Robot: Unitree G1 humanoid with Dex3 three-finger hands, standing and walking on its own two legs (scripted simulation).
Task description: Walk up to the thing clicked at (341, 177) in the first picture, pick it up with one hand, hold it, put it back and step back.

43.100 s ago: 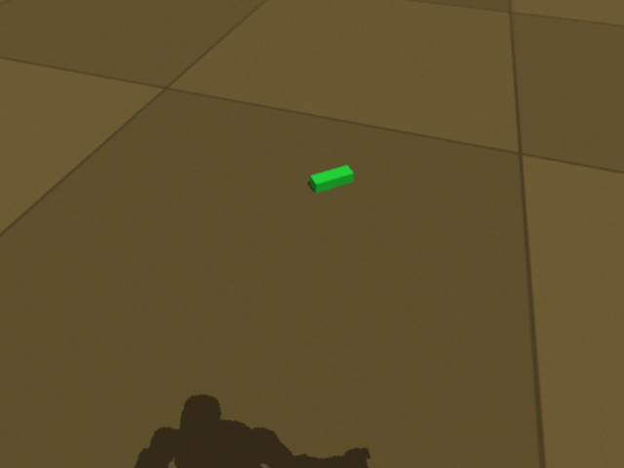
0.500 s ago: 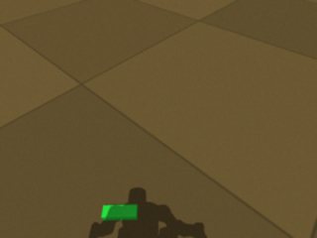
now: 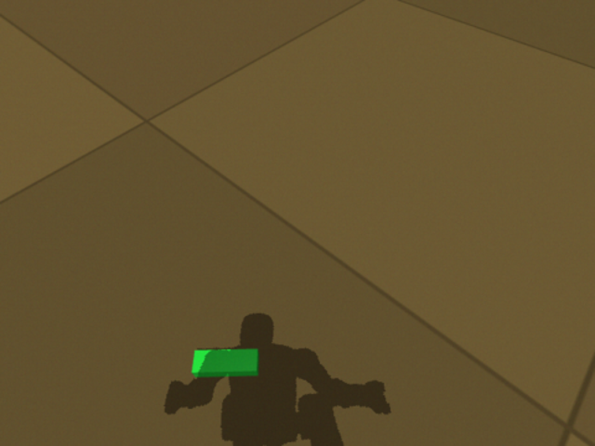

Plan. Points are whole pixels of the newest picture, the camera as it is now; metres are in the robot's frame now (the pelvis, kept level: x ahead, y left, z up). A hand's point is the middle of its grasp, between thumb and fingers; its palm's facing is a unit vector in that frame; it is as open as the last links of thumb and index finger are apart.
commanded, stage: step back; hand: left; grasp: from above
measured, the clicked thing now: (226, 363) +0.44 +0.23 -0.75
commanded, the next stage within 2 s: none
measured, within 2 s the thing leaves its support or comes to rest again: neither
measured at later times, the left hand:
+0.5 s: hand out of the picture +0.04 +0.29 -0.17, palm faces -0.09 -0.92 -0.38, open 7.3 cm
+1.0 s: hand out of the picture -0.10 +0.30 -0.16, palm faces +0.02 -0.92 -0.39, open 7.3 cm
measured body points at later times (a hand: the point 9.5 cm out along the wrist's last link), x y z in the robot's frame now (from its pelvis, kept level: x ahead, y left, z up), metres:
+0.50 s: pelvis -0.09 +0.02 -0.02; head -0.01 +0.03 +0.43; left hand +0.04 +0.33 -0.14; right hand -0.01 -0.29 -0.13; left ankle -0.01 +0.13 -0.74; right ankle -0.14 -0.11 -0.70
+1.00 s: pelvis -0.23 +0.03 -0.02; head -0.17 +0.04 +0.43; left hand -0.10 +0.34 -0.13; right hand -0.14 -0.29 -0.13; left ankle -0.22 +0.14 -0.74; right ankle -0.16 -0.10 -0.72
